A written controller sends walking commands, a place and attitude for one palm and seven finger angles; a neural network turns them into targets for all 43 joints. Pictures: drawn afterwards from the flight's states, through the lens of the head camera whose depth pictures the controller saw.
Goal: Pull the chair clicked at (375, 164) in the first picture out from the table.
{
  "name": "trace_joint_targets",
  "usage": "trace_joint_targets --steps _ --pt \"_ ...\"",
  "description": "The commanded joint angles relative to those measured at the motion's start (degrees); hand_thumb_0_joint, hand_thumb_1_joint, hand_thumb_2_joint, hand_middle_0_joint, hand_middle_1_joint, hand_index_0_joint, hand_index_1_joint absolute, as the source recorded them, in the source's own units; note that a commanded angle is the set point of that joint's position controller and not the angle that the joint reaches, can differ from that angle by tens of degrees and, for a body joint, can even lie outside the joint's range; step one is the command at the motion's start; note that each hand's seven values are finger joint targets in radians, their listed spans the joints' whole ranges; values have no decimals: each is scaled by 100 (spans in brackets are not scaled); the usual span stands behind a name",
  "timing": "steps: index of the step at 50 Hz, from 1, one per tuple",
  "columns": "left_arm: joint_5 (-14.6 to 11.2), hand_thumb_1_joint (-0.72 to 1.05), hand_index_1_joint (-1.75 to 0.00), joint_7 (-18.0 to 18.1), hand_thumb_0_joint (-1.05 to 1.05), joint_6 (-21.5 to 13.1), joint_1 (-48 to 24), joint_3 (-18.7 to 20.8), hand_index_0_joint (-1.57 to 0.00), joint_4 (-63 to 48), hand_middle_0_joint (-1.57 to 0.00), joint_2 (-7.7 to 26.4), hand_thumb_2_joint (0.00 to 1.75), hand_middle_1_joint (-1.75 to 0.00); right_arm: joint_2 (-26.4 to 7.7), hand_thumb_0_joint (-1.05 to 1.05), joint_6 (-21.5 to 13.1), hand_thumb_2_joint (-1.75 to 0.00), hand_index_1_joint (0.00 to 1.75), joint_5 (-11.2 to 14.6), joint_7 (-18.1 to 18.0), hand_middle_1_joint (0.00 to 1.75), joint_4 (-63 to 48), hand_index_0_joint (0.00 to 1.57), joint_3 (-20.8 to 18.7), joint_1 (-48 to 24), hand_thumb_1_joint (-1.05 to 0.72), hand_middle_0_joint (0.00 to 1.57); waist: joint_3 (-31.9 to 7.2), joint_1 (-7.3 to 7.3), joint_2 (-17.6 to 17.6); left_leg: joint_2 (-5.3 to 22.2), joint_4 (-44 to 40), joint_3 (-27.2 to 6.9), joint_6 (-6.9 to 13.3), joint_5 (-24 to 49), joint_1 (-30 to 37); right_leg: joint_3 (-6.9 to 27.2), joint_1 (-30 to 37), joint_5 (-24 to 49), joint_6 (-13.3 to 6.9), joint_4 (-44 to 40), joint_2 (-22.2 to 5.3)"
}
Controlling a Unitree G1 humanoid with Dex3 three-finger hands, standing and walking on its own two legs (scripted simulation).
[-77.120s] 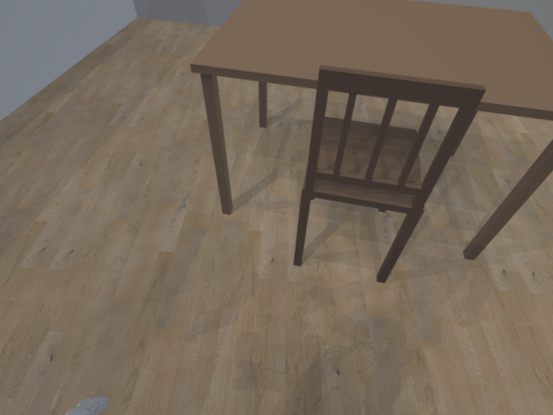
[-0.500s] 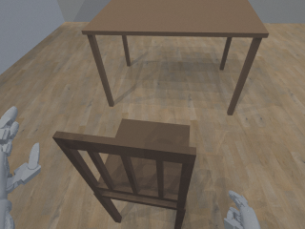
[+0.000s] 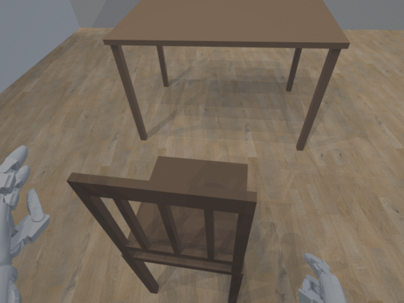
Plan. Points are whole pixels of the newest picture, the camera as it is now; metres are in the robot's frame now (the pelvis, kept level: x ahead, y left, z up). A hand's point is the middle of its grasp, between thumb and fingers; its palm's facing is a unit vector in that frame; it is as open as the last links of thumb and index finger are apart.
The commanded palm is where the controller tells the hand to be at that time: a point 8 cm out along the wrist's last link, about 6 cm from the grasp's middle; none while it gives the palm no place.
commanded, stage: step back with the hand held close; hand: left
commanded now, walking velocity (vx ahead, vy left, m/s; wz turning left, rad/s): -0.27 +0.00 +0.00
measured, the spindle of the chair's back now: (171, 229) +0.30 +0.13 -0.09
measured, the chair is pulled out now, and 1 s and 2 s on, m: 0.77 0.77 0.77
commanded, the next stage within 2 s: stop stepping back and stand still in 1.60 s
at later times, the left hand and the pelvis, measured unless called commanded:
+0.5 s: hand (32, 239) +0.16 +0.26 +0.15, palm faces +0.39 -0.71 -0.59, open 7.4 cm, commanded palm +0.10 +0.30 +0.18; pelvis -0.04 +0.00 -0.01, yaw +0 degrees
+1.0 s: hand (17, 261) +0.12 +0.26 +0.16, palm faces +0.40 -0.72 -0.57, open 7.4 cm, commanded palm +0.06 +0.30 +0.18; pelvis -0.08 +0.00 -0.01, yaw +0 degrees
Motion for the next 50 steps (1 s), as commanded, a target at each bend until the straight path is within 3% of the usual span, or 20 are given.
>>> trace_joint_targets --steps 1,3,5,8,13,14,16,21,25,28,29,30,33,36,39,42,45,48,49,50 --pt "-46 90 -30 72 0 -724 -765 1268 -20 -1126 -20 1540 90 -30 -557 0 -190 -90 30 54 -94 30 -1003 20 -170 -524 -90 20 -166 -243 -223 399 -329 -306 143 1203 -487 841 -35 1495 -322 -400 -601" --pt "-18 90 -30 13 0 -665 -35 978 -20 -886 -20 1142 90 -30 -562 0 -79 -90 30 27 -73 30 -1068 20 -183 -586 -90 20 -478 -240 -24 504 -342 -321 169 1821 -350 660 34 1699 -250 -175 -574" --pt "-9 90 -30 -3 0 -634 327 888 -20 -886 -20 1026 90 -30 -568 0 26 -90 30 22 -68 30 -1137 20 -210 -597 -90 20 -674 -233 127 620 -378 -347 174 2378 -366 491 76 1797 -180 7 -518" --pt "27 90 -30 25 0 -612 564 1014 -20 -1127 -20 1182 90 -30 -565 0 178 -90 30 6 -77 30 -1239 20 -258 -631 -90 20 -851 -235 -95 679 -286 -416 158 2620 -558 456 70 1872 -185 150 -528" --pt "-6 90 -30 114 0 -713 646 1373 -20 -1621 -20 1537 90 -30 -511 0 186 -90 30 46 -151 30 -1330 20 -304 -637 -90 20 -1033 -235 -37 716 -77 -504 156 2519 -775 528 -106 1830 -277 426 -593" --pt "-10 90 -30 152 0 -727 613 1492 -20 -1723 -20 1690 90 -30 -549 0 165 -90 30 59 -175 30 -1315 20 -325 -622 -90 20 -1101 -244 183 712 -68 -519 154 2459 -815 556 -86 1792 -297 477 -606" --pt "-31 90 -30 172 0 -743 734 1475 -20 -1688 -20 1592 90 -30 -506 0 138 -90 30 66 -181 30 -1318 20 -321 -573 -90 20 -1096 -254 169 726 -6 -563 155 2358 -934 549 -194 1649 -305 564 -604" --pt "-42 90 -30 207 0 -690 792 1402 -20 -1385 -20 1456 90 -30 -522 0 167 -90 30 90 -205 30 -1234 20 -412 -464 -90 20 -1082 -345 -538 494 527 -452 120 1128 -1156 963 -515 1540 -473 269 -901" --pt "-10 90 -30 273 0 -649 742 1379 -20 -1318 -20 1475 90 -30 -507 0 186 -90 30 97 -204 30 -1192 20 -403 -415 -90 20 -879 -396 -843 336 658 -451 138 36 -1365 1163 -918 461 -577 -73 -1119" --pt "42 90 -30 320 0 -716 610 1484 -20 -1611 -20 1623 90 -30 -542 0 143 -90 30 74 -242 30 -1263 20 -344 -548 -90 20 -748 -338 -439 542 -11 -692 261 -91 -1643 843 -965 -229 -339 181 -747" --pt "58 90 -30 362 0 -720 619 1618 -20 -1679 -20 1758 90 -30 -603 0 125 -90 30 78 -271 30 -1240 20 -352 -607 -90 20 -701 -334 -19 702 -299 -854 322 -43 -1789 704 -868 -227 -238 386 -543" --pt "66 90 -30 348 0 -754 631 1497 -20 -1796 -20 1604 90 -30 -565 0 97 -90 30 67 -268 30 -1273 20 -293 -578 -90 20 -740 -318 332 886 -546 -964 375 63 -2005 442 -617 -130 -118 711 -373" --pt "100 90 -30 329 0 -792 523 1505 -20 -1873 -20 1583 90 -30 -560 0 -4 -90 30 37 -250 30 -1290 20 -291 -527 -90 20 -676 -267 502 1021 -568 -962 413 158 -2474 348 -349 -12 -67 1059 -251" --pt "70 90 -30 297 0 -815 553 1467 -20 -1793 -20 1534 90 -30 -568 0 -61 -90 30 44 -220 30 -1249 20 -321 -372 -90 20 -699 -289 92 758 -159 -696 306 -296 -2522 665 -323 172 -199 641 -456" --pt "45 90 -30 306 0 -811 558 1512 -20 -1594 -20 1609 90 -30 -560 0 -64 -90 30 24 -193 30 -1151 20 -393 -238 -90 20 -594 -361 -593 281 714 -397 137 -841 -2197 1513 -930 -269 -592 -351 -1060" --pt "53 90 -30 335 0 -855 556 1464 -20 -1698 -20 1608 90 -30 -469 0 -33 -90 30 11 -141 30 -1125 20 -380 -222 -90 20 -828 -373 -926 181 1072 -292 90 -457 -1750 1496 -1024 -112 -780 -526 -1454" --pt "42 90 -30 371 0 -924 798 1648 -20 -1674 -20 1661 90 -30 -429 0 0 -90 30 28 -176 30 -1125 20 -398 -383 -90 20 -847 -345 -479 493 150 -580 212 -100 -1733 975 -946 23 -510 -19 -966" --pt "84 90 -30 368 0 -1030 771 1721 -20 -1789 -20 1651 90 -30 -509 0 -66 -90 30 5 -220 30 -1179 20 -380 -521 -90 20 -695 -329 362 1077 -682 -1033 448 -427 -2557 462 -609 -310 -114 892 -264" --pt "94 90 -30 383 0 -1052 659 1796 -20 -1791 -20 1733 90 -30 -517 0 -107 -90 30 -8 -254 30 -1142 20 -381 -609 -90 20 -621 -326 703 1279 -859 -1191 558 -276 -2855 349 -435 -161 -30 1312 -111" --pt "84 90 -30 356 0 -1072 584 1690 -20 -1860 -20 1609 90 -30 -457 0 -163 -90 30 -42 -255 30 -1107 20 -363 -514 -90 20 -717 -324 741 1365 -761 -1160 572 307 -2771 314 -439 -152 -9 1536 -88"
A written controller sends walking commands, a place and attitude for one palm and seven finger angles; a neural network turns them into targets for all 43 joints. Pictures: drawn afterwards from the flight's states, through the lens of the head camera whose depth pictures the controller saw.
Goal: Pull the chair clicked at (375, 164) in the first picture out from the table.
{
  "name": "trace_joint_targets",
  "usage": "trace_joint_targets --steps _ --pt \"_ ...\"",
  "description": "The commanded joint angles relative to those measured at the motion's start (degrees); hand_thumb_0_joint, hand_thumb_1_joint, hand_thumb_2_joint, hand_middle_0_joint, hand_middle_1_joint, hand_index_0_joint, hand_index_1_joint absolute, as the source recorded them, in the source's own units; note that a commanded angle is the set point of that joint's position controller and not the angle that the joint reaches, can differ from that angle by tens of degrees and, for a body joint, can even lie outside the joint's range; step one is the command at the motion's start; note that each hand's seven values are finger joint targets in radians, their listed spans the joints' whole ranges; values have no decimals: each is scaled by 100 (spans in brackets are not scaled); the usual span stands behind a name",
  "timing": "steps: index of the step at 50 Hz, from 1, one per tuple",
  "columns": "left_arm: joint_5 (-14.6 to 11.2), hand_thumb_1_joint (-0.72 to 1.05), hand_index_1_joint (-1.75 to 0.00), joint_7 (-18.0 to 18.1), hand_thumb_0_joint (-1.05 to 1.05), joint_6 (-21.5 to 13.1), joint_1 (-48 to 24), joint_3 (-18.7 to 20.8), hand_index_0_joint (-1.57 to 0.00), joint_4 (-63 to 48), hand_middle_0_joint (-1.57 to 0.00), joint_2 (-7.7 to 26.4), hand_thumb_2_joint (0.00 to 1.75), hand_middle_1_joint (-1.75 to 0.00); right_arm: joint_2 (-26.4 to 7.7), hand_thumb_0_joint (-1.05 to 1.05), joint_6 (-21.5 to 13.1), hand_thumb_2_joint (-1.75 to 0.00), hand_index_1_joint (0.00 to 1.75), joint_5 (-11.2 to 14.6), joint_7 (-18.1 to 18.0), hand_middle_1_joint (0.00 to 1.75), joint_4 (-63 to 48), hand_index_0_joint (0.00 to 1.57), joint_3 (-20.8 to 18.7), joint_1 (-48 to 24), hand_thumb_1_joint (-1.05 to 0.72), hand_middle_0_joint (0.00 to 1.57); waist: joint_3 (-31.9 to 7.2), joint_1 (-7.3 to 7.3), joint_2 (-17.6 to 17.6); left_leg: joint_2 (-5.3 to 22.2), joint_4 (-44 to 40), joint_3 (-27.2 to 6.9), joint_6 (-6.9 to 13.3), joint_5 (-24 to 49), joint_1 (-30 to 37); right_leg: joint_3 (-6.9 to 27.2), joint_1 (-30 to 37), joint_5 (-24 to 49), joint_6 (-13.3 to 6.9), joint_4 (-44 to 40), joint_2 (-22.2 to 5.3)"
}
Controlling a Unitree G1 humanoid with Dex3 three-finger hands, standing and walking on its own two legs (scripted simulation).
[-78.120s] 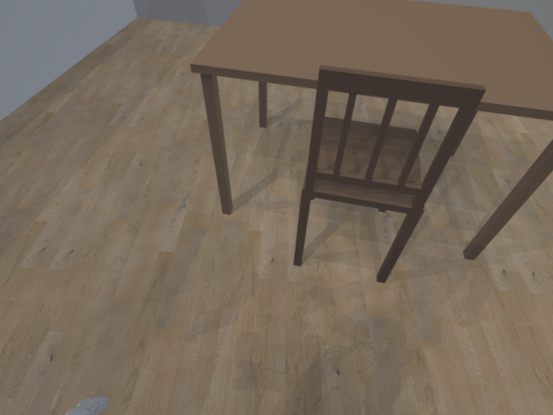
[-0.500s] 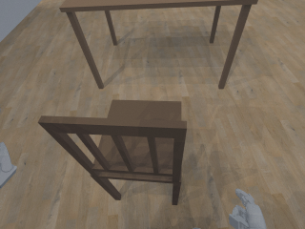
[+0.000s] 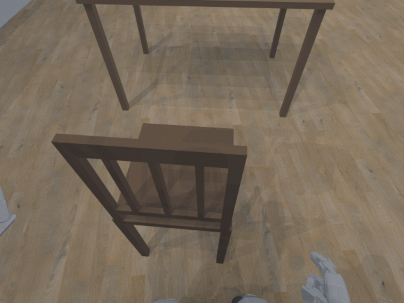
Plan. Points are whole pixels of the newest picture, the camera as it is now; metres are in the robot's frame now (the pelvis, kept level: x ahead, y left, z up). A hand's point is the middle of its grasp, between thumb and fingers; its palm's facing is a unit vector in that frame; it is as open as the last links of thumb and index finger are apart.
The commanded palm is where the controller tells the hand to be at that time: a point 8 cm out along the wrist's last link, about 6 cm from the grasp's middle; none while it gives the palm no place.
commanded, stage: step back with the hand held close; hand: left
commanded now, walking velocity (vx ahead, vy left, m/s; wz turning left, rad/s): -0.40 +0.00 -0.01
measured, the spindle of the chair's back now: (161, 189) +0.37 +0.13 -0.07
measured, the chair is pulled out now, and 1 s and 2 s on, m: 0.77 0.77 0.77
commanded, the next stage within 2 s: stop stepping back and stand still in 0.60 s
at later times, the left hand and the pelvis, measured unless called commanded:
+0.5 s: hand out of the picture +0.14 +0.27 +0.18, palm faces +0.41 -0.73 -0.54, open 7.4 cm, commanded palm +0.08 +0.30 +0.19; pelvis -0.06 +0.00 +0.01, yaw +0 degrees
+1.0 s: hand out of the picture +0.04 +0.27 +0.17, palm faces +0.38 -0.75 -0.55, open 7.4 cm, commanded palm -0.02 +0.30 +0.19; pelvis -0.17 +0.00 -0.01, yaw -1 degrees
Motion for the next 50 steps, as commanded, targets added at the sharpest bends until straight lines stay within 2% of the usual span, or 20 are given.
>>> trace_joint_targets --steps 1,5,8,10,15,17,19,22,26,27,28,29,30,33,36,38,39,42,46,50 --pt "-20 90 -30 134 0 -441 -172 887 -20 -1210 -20 973 90 -30 -553 0 -450 -90 30 -58 -98 30 -832 20 -154 -495 -90 20 -817 75 1010 1441 -1434 -1189 579 690 -710 289 1177 -358 9 748 1" --pt "-61 90 -30 -16 0 -545 -105 748 -20 -1152 -20 862 90 -30 -546 0 -617 -90 30 -93 -13 30 -678 20 -186 -341 -90 20 -1020 94 479 1047 -468 -849 313 1620 11 605 1160 1045 -314 -141 -390" --pt "-112 90 -30 1 0 -585 -148 765 -20 -1247 -20 1012 90 -30 -521 0 -571 -90 30 -50 57 30 -661 20 -337 -166 -90 20 -1401 5 -962 10 1184 -133 -104 -672 -22 2024 1168 1891 -1075 -1276 -1746" --pt "-102 90 -30 82 0 -452 44 904 -20 -1070 -20 1074 90 -30 -384 0 -433 -90 30 -42 68 30 -725 20 -320 -334 -90 20 -1417 77 -987 57 2313 -470 -111 -1587 -339 2047 1295 2112 -1455 -1291 -2126" --pt "-93 90 -30 109 0 -538 409 1118 -20 -1302 -20 1130 90 -30 -394 0 -180 -90 30 -15 -52 30 -689 20 -155 -396 -90 20 -1397 -26 -208 283 -1201 -87 -10 126 578 661 1311 2161 -482 -23 -1016" --pt "-99 90 -30 98 0 -706 116 1205 -20 -1615 -20 1247 90 -30 -521 0 -406 -90 30 -56 -69 30 -698 20 -307 -459 -90 20 -1100 -28 1228 1855 -1644 -1313 710 2322 902 158 119 -705 132 1373 -2" --pt "-162 90 -30 55 0 -686 2 1198 -20 -1552 -20 1198 90 -30 -455 0 -681 -90 30 -193 -33 30 -577 20 -298 -398 -90 20 -1073 -95 1623 2288 -1475 -1637 1117 3410 700 670 -403 -2083 139 3130 229" --pt "-51 90 -30 -67 0 -794 -354 826 -20 -1636 -20 816 90 -30 -559 0 -909 -90 30 -143 166 30 -434 20 -394 -179 -90 20 -1002 19 1362 1694 -678 -515 654 4671 1535 499 -279 -1367 -122 1653 52" --pt "-80 90 -30 -212 0 -690 -50 919 -20 -1139 -20 991 90 -30 -473 0 -1019 -90 30 -116 192 30 -528 20 -213 -377 -90 20 -709 90 574 1352 -153 -718 294 1194 241 68 1365 400 -156 -733 -159" --pt "-68 90 -30 -233 0 -715 -147 1024 -20 -1062 -20 1113 90 -30 -446 0 -1014 -90 30 -108 168 30 -528 20 -187 -411 -90 20 -528 51 -82 888 390 -386 144 -184 -137 331 1247 853 -285 -1174 -501" --pt "-76 90 -30 -214 0 -726 -321 1158 -20 -968 -20 1327 90 -30 -388 0 -989 -90 30 -101 132 30 -589 20 -184 -454 -90 20 -433 -2 -893 147 1392 135 -141 -1392 -664 1655 932 1060 -754 -1506 -1334" --pt "-110 90 -30 -219 0 -685 -290 1075 -20 -889 -20 1185 90 -30 -453 0 -898 -90 30 -99 161 30 -489 20 -351 -222 -90 20 -882 74 -1453 -144 2819 -86 -235 -1696 -659 2449 870 1225 -1404 -1847 -2125" --pt "-80 90 -30 -183 0 -636 -227 1002 -20 -1111 -20 1214 90 -30 -458 0 -788 -90 30 -116 182 30 -512 20 -384 -160 -90 20 -1226 -3 -1565 43 3416 -469 -236 -1678 -589 2247 1201 1704 -1578 -1490 -2240" --pt "-49 90 -30 -73 0 -557 -9 1085 -20 -1238 -20 1084 90 -30 -185 0 -520 -90 30 -17 49 30 -746 20 -88 -580 -90 20 -1144 -45 -985 421 1826 -673 -165 -1652 -220 971 1017 2432 -1011 -531 -1497" --pt "-141 90 -30 -28 0 -680 546 1213 -20 -1480 -20 1209 90 -30 -380 0 -450 -90 30 13 -11 30 -749 20 -104 -197 -90 20 -1247 -72 -67 404 -1364 -22 -11 -167 952 504 742 299 -380 -4 -819" --pt "-74 90 -30 17 0 -706 213 1218 -20 -1906 -20 1364 90 -30 -608 0 -582 -90 30 -34 4 30 -886 20 -260 -145 -90 20 -879 -107 1657 1824 -1937 -1524 800 -43 834 5 -209 -1939 92 1765 239" --pt "-95 90 -30 -5 0 -640 117 1311 -20 -1844 -20 1508 90 -30 -584 0 -711 -90 30 -101 33 30 -815 20 -243 -81 -90 20 -917 -235 2093 2035 -2355 -2065 921 -1224 257 447 -182 -2115 37 3010 337" --pt "1 90 -30 -26 0 -374 -120 923 -20 -1475 -20 1121 90 -30 -634 0 -685 -90 30 18 232 30 -758 20 -220 -203 -90 20 -523 -123 1216 1320 -1550 -935 712 -1034 -365 344 363 -1423 51 2253 133" --pt "66 90 -30 -123 0 -312 -98 778 -20 -856 -20 1189 90 -30 -765 0 -630 -90 30 35 250 30 -769 20 -78 -22 -90 20 -361 -76 673 889 -948 -642 347 -2163 -783 -28 1802 -938 -127 -614 122" --pt "-47 90 -30 -227 0 -209 -639 494 -20 -611 -20 1098 90 -30 -771 0 -577 -90 30 52 229 30 -693 20 -197 124 -90 20 -261 -176 -1335 87 1498 -108 68 -842 416 1988 72 -2454 -878 -2106 -1224"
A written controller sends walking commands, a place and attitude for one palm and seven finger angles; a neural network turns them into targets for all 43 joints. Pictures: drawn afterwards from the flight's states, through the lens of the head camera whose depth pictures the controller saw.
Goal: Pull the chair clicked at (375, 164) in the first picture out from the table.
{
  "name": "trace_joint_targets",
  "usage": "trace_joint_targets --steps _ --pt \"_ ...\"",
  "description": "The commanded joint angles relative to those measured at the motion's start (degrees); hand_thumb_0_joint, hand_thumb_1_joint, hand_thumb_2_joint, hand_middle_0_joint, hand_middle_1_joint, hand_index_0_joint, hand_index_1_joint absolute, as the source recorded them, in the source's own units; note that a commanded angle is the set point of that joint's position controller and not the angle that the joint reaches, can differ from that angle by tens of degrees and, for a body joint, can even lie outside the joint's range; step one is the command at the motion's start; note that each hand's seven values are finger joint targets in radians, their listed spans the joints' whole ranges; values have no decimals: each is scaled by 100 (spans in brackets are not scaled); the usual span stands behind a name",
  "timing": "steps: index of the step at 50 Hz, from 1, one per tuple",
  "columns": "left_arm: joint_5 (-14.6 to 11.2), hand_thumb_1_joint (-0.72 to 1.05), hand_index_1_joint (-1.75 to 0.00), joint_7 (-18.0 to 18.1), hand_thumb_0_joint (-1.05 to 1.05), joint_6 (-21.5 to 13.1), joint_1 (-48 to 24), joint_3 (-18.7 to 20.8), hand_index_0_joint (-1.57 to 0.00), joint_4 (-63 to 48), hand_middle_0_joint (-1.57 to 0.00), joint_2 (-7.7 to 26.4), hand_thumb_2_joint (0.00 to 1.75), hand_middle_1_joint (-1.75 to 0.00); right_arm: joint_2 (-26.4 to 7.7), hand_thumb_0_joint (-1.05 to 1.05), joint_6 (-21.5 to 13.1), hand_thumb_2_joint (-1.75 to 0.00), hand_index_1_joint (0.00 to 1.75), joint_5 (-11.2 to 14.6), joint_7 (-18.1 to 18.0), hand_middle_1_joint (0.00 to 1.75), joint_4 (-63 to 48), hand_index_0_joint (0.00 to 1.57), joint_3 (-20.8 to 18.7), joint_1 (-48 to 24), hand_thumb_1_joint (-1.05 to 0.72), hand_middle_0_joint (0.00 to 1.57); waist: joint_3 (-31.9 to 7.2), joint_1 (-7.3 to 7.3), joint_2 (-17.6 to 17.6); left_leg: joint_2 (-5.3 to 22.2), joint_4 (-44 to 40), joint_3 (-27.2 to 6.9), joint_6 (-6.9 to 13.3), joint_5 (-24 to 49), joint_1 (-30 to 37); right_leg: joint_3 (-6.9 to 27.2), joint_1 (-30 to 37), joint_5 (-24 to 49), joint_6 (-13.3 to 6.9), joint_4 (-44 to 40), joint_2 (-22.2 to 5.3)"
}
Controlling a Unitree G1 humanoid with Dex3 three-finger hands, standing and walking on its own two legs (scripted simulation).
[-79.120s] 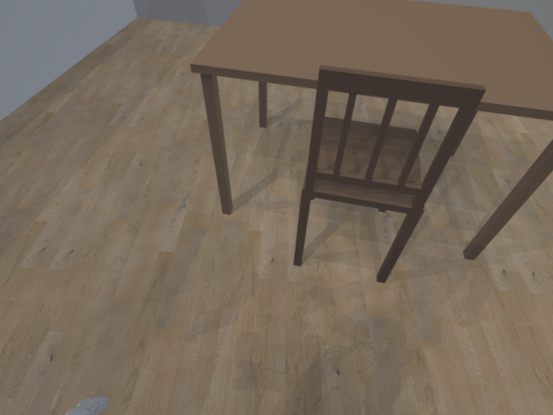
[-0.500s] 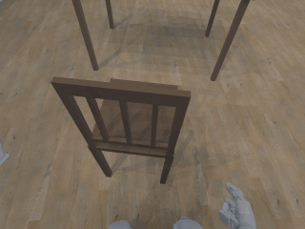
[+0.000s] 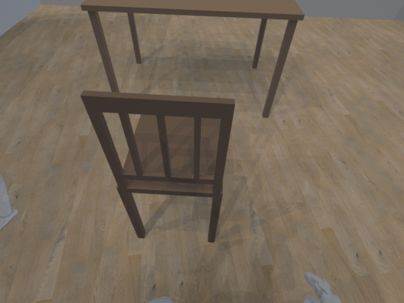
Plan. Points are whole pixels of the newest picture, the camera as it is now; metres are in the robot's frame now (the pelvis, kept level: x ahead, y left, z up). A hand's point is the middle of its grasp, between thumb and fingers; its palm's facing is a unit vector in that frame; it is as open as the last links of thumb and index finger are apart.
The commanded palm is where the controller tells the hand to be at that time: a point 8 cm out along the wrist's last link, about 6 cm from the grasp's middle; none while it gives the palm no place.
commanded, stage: stop stepping back and stand still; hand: left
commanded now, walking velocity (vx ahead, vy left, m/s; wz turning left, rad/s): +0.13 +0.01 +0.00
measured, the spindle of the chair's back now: (164, 148) +0.54 +0.14 -0.07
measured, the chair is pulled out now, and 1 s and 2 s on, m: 0.77 0.77 0.77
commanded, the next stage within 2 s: let the arm hang, fingers relaxed in 0.40 s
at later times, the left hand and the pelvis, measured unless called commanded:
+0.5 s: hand (9, 219) +0.19 +0.27 +0.16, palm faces +0.38 -0.80 -0.46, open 7.4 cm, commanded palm none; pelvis -0.01 +0.02 +0.01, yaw -2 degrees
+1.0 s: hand out of the picture -0.01 +0.22 -0.15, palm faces +0.01 -0.97 -0.24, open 7.1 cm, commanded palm none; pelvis +0.00 +0.02 +0.02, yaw +0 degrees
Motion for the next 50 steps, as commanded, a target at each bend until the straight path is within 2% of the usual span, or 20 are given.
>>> trace_joint_targets --steps 1,4,7,9,12,14,16,20,24,25,26,27,29,30,31,33,36,39,41,50 --pt "-103 90 -30 53 0 -147 -403 381 -20 -724 -20 853 90 -30 -728 0 -185 -90 30 70 -91 30 -850 20 -299 -420 -90 20 -145 -93 -1439 -189 745 -87 78 -130 791 1893 -907 -1700 -860 -2161 -1505" --pt "-2 90 -30 145 0 -230 -551 510 -20 -1097 -20 1027 90 -30 -766 0 -165 -90 30 30 -211 30 -917 20 -187 -625 -90 20 90 -83 121 47 -1438 -445 274 -517 1052 967 -937 -1719 -467 -1125 -923" --pt "49 90 -30 179 0 -290 -404 569 -20 -1284 -20 1032 90 -30 -736 0 -300 -90 30 -5 -268 30 -985 20 -137 -741 -90 20 -29 7 2133 1039 -3503 -2081 632 -2776 27 189 -185 -1242 -23 985 111" --pt "57 90 -30 150 0 -234 -516 532 -20 -1168 -20 1015 90 -30 -640 0 -316 -90 30 16 -234 30 -1010 20 -153 -714 -90 20 87 54 1648 925 -3219 -1670 666 -2185 -440 221 255 -886 6 973 62" --pt "18 90 -30 82 0 -197 -67 436 -20 -629 -20 843 90 -30 -710 0 -304 -90 30 15 -185 30 -923 20 -139 -556 -90 20 -163 119 220 421 -2119 -828 372 -1469 -300 316 1077 -553 -128 -1148 -55" --pt "-8 90 -30 33 0 -205 -133 487 -20 -384 -20 914 90 -30 -710 0 -290 -90 30 -45 -181 30 -906 20 -166 -584 -90 20 -99 37 -191 -74 -975 -275 216 -772 69 1355 466 -643 -523 -1845 -716" --pt "-79 90 -30 34 0 -169 -435 300 -20 -469 -20 792 90 -30 -666 0 -281 -90 30 7 -178 30 -857 20 -204 -450 -90 20 -107 -20 -1089 -182 -171 -82 113 -251 547 2149 -325 -2041 -748 -2297 -1271" --pt "-56 90 -30 125 0 -216 -727 297 -20 -832 -20 864 90 -30 -721 0 -298 -90 30 11 -237 30 -886 20 -137 -606 -90 20 -145 -36 -220 5 -1452 -330 216 277 1173 1335 -190 -884 -522 -1537 -931" --pt "23 90 -30 149 0 -275 -572 412 -20 -1008 -20 924 90 -30 -687 0 -368 -90 30 -3 -300 30 -991 20 -77 -847 -90 20 42 92 1146 592 -3035 -1436 425 -1102 583 578 326 -544 -62 -775 -153" --pt "490 90 -30 -618 0 752 -812 -1943 -20 3641 -20 -832 90 -30 -1368 0 -282 -90 30 -190 244 30 506 20 -335 -551 -90 20 283 -266 970 624 -1854 -1682 578 1248 212 306 -615 406 -74 551 -219" --pt "359 90 -30 -709 0 1138 -586 -1902 -20 3909 -20 -1069 90 -30 -823 0 110 -90 30 -175 242 30 433 20 -287 -313 -90 20 -366 -61 611 764 -1813 -1394 630 2123 425 366 -262 -411 20 744 -196" --pt "296 90 -30 -734 0 1212 -704 -2077 -20 4081 -20 -1179 90 -30 -810 0 228 -90 30 -221 208 30 300 20 -225 -472 -90 20 -525 36 181 824 -1750 -1428 677 2100 345 425 -169 -918 35 558 -178" --pt "345 90 -30 -703 0 1117 -929 -2190 -20 4730 -20 -1088 90 -30 -739 0 288 -90 30 -253 201 30 334 20 -165 -400 -90 20 -944 178 -1042 389 -1129 -1055 432 3019 695 518 548 1004 -79 -509 -269" --pt "343 90 -30 -678 0 1065 -1154 -2201 -20 5073 -20 -874 90 -30 -761 0 319 -90 30 -186 203 30 402 20 -204 -316 -90 20 -1002 91 -1411 110 -893 -777 269 2819 683 901 756 2065 -263 -626 -658" --pt "315 90 -30 -672 0 1075 -1450 -2251 -20 5416 -20 -724 90 -30 -791 0 386 -90 30 -159 216 30 520 20 -229 -225 -90 20 -860 -35 -1209 -36 -972 -647 195 2414 861 1061 536 2158 -435 -718 -913" --pt "265 90 -30 -599 0 1101 -1784 -2356 -20 6186 -20 -716 90 -30 -757 0 497 -90 30 -209 189 30 743 20 -206 -359 -90 20 -828 -18 -898 -5 -1198 -608 192 2919 1217 985 598 2340 -343 -689 -765" --pt "197 90 -30 -564 0 1131 -1892 -2499 -20 7266 -20 -693 90 -30 -746 0 545 -90 30 -186 152 30 1136 20 -109 -524 -90 20 -510 70 304 133 -1811 -770 230 2921 1438 888 587 1300 -147 -997 -518" --pt "182 90 -30 -564 0 1100 -1794 -2573 -20 8096 -20 -709 90 -30 -649 0 566 -90 30 -129 96 30 1515 20 -65 -464 -90 20 -360 75 419 121 -2015 -770 223 2301 1559 919 666 892 -149 -1449 -483" --pt "202 90 -30 -551 0 1107 -1721 -2505 -20 8351 -20 -935 90 -30 -518 0 580 -90 30 -176 71 30 1693 20 -99 -282 -90 20 -523 59 913 130 -2146 -765 231 1874 1632 849 786 711 -183 -1543 -484" --pt "191 90 -30 -543 0 1120 -1579 -2694 -20 9175 -20 -1037 90 -30 -477 0 646 -90 30 -140 50 30 2270 20 -104 153 -90 20 -4 28 -54 175 -2476 -796 231 1101 1570 794 506 170 -185 -1876 -490"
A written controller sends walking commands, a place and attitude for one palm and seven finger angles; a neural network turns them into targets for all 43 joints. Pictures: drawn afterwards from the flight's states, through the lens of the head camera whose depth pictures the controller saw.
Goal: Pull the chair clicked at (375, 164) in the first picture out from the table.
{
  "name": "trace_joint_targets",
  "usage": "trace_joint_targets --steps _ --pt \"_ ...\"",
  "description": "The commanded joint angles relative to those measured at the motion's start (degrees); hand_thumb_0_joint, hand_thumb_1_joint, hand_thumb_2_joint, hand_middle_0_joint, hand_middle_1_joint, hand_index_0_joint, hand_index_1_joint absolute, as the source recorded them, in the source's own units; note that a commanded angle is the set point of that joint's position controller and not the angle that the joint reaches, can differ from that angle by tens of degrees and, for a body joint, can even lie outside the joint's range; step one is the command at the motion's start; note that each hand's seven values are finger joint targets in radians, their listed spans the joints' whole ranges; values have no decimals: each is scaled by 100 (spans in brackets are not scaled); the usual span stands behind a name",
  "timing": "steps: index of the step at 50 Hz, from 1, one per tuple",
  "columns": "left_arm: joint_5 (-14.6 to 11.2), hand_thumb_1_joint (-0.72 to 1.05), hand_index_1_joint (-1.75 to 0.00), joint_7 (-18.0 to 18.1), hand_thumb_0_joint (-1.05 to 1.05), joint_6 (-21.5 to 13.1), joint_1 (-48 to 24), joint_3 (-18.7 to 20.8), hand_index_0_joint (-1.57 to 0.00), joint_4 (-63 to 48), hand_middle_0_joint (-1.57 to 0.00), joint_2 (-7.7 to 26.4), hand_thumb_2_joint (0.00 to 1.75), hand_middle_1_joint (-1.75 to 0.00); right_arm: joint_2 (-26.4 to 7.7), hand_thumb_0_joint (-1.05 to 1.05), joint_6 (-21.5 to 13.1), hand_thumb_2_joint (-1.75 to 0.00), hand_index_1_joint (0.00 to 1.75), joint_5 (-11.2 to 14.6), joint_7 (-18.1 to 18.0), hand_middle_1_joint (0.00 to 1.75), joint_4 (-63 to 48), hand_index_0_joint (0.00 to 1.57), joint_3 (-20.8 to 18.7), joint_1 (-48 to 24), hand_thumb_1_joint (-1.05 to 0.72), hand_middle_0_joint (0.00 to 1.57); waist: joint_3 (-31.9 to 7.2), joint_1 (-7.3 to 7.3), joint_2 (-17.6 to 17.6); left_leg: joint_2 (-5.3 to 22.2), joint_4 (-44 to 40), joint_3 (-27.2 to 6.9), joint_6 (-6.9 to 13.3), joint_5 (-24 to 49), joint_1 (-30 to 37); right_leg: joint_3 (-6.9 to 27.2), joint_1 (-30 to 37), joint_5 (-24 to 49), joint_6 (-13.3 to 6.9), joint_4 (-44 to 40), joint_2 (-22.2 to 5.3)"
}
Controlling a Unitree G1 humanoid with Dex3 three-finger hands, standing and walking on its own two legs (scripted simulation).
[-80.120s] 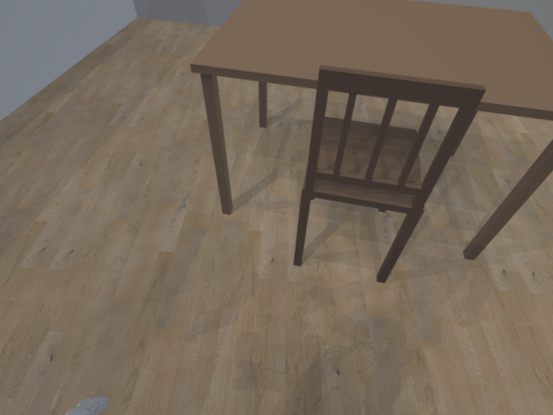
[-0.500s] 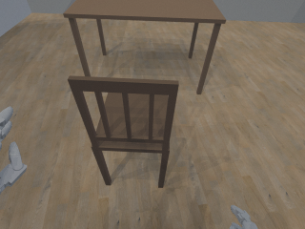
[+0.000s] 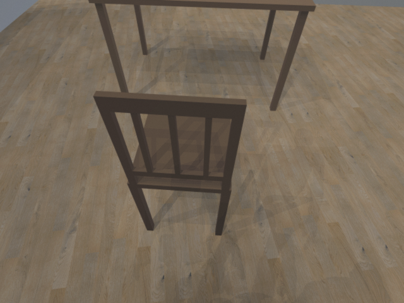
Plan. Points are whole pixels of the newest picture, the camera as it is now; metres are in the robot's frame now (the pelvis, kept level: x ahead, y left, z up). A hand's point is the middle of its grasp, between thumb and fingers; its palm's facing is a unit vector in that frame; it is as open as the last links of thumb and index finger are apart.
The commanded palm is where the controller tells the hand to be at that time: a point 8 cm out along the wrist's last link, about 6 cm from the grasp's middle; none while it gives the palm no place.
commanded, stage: let the arm hang, fingers relaxed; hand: left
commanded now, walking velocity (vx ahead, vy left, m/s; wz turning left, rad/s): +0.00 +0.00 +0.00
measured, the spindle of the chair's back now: (175, 146) +0.54 +0.11 -0.09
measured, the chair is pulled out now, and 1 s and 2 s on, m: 0.77 0.77 0.77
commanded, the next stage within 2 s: look to check the result in 0.60 s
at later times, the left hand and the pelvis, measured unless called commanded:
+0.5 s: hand out of the picture +0.01 +0.15 -0.18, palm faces -0.02 -0.98 -0.18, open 7.3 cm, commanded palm none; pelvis +0.01 -0.01 +0.00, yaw -1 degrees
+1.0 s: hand out of the picture +0.01 +0.14 -0.17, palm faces -0.01 -0.98 -0.18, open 7.3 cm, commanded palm none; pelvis +0.02 -0.02 +0.00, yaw -2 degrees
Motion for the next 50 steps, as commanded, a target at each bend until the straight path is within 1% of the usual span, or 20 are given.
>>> trace_joint_targets --steps 1,4,8,9,11,17,20,22,27,30,32,34,37,39,40,42,44,47,49,50 --pt "-4 90 -30 38 0 -169 184 39 -20 -68 -20 442 90 -30 -623 0 -93 -90 30 24 -68 30 -123 20 -96 271 -90 20 -174 -30 28 681 -611 -761 46 -101 509 416 -472 -194 -346 -470 -364" --pt "-1 90 -30 48 0 -164 236 13 -20 45 -20 447 90 -30 -596 0 -83 -90 30 39 -73 30 -17 20 -92 358 -90 20 -34 -30 -140 679 -619 -701 42 -202 471 410 -555 -318 -345 -513 -359" --pt "-7 90 -30 66 0 -166 342 4 -20 133 -20 357 90 -30 -527 0 -115 -90 30 25 -84 30 95 20 -76 494 -90 20 -47 -26 -53 672 -641 -695 48 -125 503 448 -574 -236 -349 -432 -368" --pt "-3 90 -30 73 0 -166 368 2 -20 149 -20 367 90 -30 -508 0 -101 -90 30 33 -84 30 108 20 -74 462 -90 20 75 -6 -171 664 -609 -652 48 -116 474 441 -629 -271 -351 -483 -368" --pt "-3 90 -30 84 0 -180 385 5 -20 166 -20 317 90 -30 -447 0 -120 -90 30 24 -86 30 154 20 -72 540 -90 20 -24 -29 -191 649 -558 -620 37 73 544 489 -596 -163 -351 -451 -380" --pt "-4 90 -30 103 0 -189 414 17 -20 159 -20 206 90 -30 -337 0 -141 -90 30 16 -100 30 237 20 -71 629 -90 20 116 -30 41 641 -519 -569 18 154 465 497 -628 -111 -356 -399 -362" --pt "1 90 -30 108 0 -195 424 26 -20 146 -20 144 90 -30 -296 0 -146 -90 30 17 -104 30 231 20 -83 631 -90 20 198 -29 -48 638 -504 -557 13 104 418 515 -683 -147 -361 -417 -354" --pt "-5 90 -30 107 0 -192 443 31 -20 157 -20 126 90 -30 -262 0 -149 -90 30 14 -111 30 243 20 -82 655 -90 20 186 -22 118 642 -521 -559 15 53 415 528 -675 -154 -364 -391 -343" --pt "-6 90 -30 113 0 -216 467 47 -20 118 -20 92 90 -30 -238 0 -188 -90 30 20 -129 30 236 20 -92 713 -90 20 -29 -29 6 678 -419 -525 28 439 561 529 -539 170 -360 -337 -351" --pt "0 90 -30 115 0 -207 453 41 -20 112 -20 71 90 -30 -224 0 -181 -90 30 22 -128 30 255 20 -94 689 -90 20 167 -28 -76 683 -438 -511 22 428 519 521 -642 134 -359 -360 -346" --pt "-6 90 -30 115 0 -209 482 49 -20 113 -20 78 90 -30 -228 0 -187 -90 30 19 -132 30 264 20 -92 712 -90 20 66 -27 44 684 -441 -517 25 426 590 525 -592 148 -356 -344 -346" --pt "-1 90 -30 118 0 -211 479 51 -20 110 -20 80 90 -30 -224 0 -186 -90 30 36 -136 30 255 20 -92 698 -90 20 151 -13 -72 692 -421 -496 30 444 558 508 -613 160 -351 -376 -339" --pt "-5 90 -30 119 0 -213 495 50 -20 119 -20 78 90 -30 -229 0 -193 -90 30 26 -138 30 281 20 -86 724 -90 20 32 -27 -10 690 -404 -491 21 525 627 545 -546 224 -353 -349 -353" --pt "0 90 -30 121 0 -210 497 39 -20 110 -20 76 90 -30 -229 0 -170 -90 30 37 -136 30 265 20 -88 689 -90 20 219 -20 -152 690 -394 -466 12 429 554 523 -636 138 -352 -413 -335" --pt "1 90 -30 120 0 -208 493 38 -20 111 -20 58 90 -30 -227 0 -172 -90 30 29 -135 30 278 20 -84 703 -90 20 230 -38 -76 680 -406 -484 9 444 546 556 -647 141 -359 -402 -346" --pt "-6 90 -30 119 0 -216 527 49 -20 116 -20 67 90 -30 -223 0 -186 -90 30 24 -140 30 282 20 -81 717 -90 20 13 -27 -9 692 -385 -465 14 517 664 557 -546 223 -359 -373 -365" --pt "-3 90 -30 121 0 -211 487 46 -20 111 -20 77 90 -30 -226 0 -175 -90 30 37 -143 30 280 20 -86 692 -90 20 169 -21 -82 691 -377 -469 10 483 595 530 -598 173 -355 -406 -337" --pt "-9 90 -30 121 0 -215 514 46 -20 118 -20 43 90 -30 -227 0 -186 -90 30 25 -150 30 290 20 -83 719 -90 20 24 -37 -4 697 -370 -475 10 556 688 577 -544 250 -366 -375 -345" --pt "-1 90 -30 123 0 -216 524 42 -20 126 -20 68 90 -30 -217 0 -175 -90 30 41 -146 30 284 20 -82 670 -90 20 167 -12 -127 698 -347 -449 7 556 637 543 -602 258 -355 -418 -346" --pt "-3 90 -30 123 0 -218 523 41 -20 122 -20 46 90 -30 -220 0 -182 -90 30 31 -148 30 286 20 -80 701 -90 20 96 -36 -89 703 -355 -453 5 627 668 578 -564 317 -359 -396 -358"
